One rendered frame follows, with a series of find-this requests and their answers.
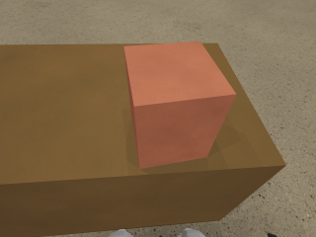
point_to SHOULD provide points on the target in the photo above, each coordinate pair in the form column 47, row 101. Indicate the carton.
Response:
column 178, row 99

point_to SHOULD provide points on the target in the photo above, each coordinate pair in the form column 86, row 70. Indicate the pedestal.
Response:
column 68, row 157

